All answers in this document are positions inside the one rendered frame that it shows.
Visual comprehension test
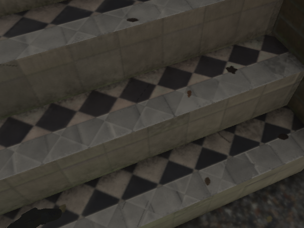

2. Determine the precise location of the left robot hand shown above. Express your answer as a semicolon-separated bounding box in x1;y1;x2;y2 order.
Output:
7;208;62;228

